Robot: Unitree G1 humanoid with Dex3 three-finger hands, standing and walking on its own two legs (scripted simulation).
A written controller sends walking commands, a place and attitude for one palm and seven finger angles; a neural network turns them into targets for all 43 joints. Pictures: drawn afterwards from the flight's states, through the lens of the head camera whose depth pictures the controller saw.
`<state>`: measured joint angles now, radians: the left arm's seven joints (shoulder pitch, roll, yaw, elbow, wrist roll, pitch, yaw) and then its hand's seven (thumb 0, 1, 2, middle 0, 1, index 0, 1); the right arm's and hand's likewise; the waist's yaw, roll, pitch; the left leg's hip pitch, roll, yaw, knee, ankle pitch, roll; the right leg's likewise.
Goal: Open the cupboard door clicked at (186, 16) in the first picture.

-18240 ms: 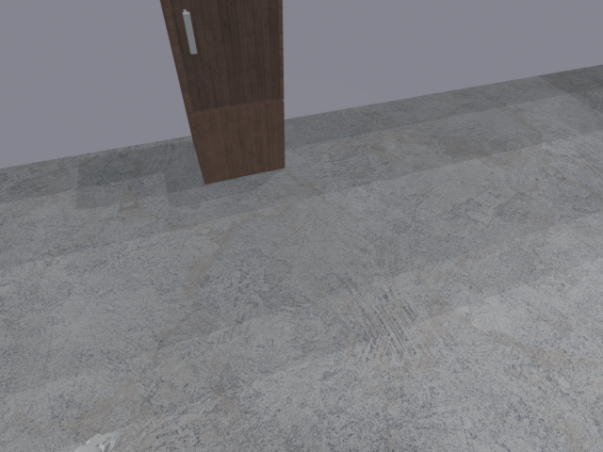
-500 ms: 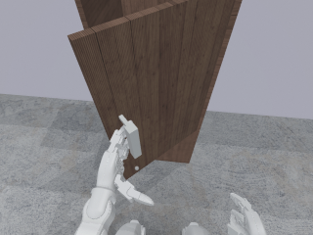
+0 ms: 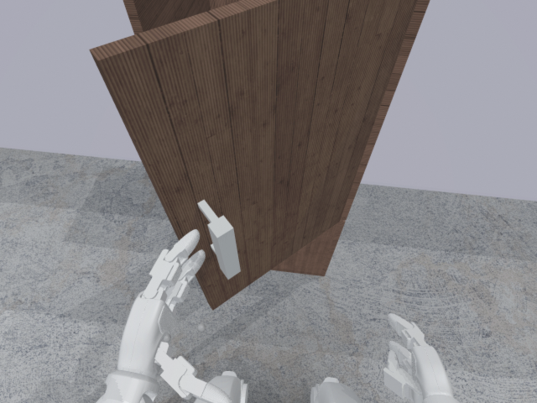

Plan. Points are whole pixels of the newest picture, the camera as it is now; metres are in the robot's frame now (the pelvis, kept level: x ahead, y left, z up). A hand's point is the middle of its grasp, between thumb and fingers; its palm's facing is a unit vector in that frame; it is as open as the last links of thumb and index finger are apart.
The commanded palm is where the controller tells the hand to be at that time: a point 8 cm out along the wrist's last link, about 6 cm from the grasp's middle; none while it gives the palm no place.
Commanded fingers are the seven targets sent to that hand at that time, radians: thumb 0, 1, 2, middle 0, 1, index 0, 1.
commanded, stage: slide the hand sideways off the handle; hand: left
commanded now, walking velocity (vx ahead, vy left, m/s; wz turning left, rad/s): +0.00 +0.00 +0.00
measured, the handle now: (218, 240) +0.33 +0.10 +0.06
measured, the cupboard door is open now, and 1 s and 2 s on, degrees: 44 44 44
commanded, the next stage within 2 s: draw the hand back to the body in 0.36 s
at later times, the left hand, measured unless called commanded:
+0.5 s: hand (161, 350) +0.19 +0.14 +0.05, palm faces -0.08 -1.00 -0.04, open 16.3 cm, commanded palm +0.17 +0.21 +0.07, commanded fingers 0.00 -0.50 0.30 -0.15 -0.30 -0.15 -0.30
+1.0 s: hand (82, 337) +0.18 +0.19 +0.14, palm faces -0.02 -0.99 -0.12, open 16.1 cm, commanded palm +0.15 +0.25 +0.15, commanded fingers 0.00 -0.22 0.42 -0.16 -0.30 -0.16 -0.30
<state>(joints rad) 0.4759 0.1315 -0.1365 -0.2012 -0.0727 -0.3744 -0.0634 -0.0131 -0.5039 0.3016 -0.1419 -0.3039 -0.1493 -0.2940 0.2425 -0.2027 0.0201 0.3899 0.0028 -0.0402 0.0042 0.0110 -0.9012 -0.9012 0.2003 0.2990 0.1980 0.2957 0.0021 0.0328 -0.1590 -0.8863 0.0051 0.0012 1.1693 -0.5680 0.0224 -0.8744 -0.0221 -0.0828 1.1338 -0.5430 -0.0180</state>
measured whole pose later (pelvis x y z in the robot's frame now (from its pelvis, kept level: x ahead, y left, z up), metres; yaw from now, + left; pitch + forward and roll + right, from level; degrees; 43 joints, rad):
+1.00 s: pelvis +0.00 +0.00 +0.04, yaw +0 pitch +8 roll -3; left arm 0.59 0.31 0.19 -0.33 -0.28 -0.22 -0.26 -0.01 -0.46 0.32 -0.15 -0.30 -0.16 -0.30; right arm 0.28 -0.23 0.03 0.44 0.06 -0.12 -0.08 0.01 -0.90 -0.90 0.20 0.30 0.20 0.30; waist 0.01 0.04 -0.16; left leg -0.63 0.02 -0.02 0.99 -0.50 0.02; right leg -0.59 0.01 -0.10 0.90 -0.45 -0.02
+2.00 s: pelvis +0.02 -0.01 +0.09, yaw -1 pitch -4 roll -1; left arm 0.50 0.33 0.32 -0.41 -0.07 -0.06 0.11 0.01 0.87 0.89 -0.21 -0.31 -0.21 -0.30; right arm 0.20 -0.22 0.02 0.64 0.00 -0.10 -0.08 0.01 -0.90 -0.90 0.20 0.30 0.20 0.30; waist 0.07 0.06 0.01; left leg -0.08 0.02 0.02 0.42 -0.27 0.00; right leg -0.08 0.02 -0.06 0.38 -0.24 -0.03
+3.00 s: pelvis -0.10 +0.01 +0.07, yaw +6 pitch -2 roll -2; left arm 0.54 0.40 0.47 -0.56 0.00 -0.23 0.14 0.01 0.88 0.90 -0.21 -0.31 -0.22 -0.30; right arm 0.22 -0.21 0.00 0.57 0.00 -0.07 -0.07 0.01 -0.90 -0.90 0.20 0.30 0.20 0.30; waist 0.01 -0.01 0.06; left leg -0.46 0.00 0.04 0.69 -0.32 0.06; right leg -0.39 0.04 0.02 0.60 -0.18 0.01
